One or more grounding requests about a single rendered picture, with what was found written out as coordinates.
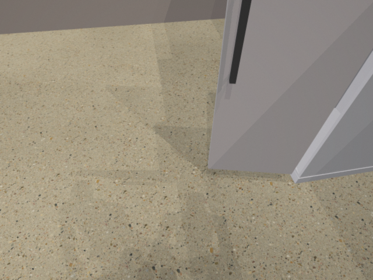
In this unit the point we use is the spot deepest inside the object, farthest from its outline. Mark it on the handle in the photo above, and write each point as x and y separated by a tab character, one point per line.
242	25

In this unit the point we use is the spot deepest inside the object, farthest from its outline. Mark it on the fridge door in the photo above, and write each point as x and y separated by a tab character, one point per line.
297	60

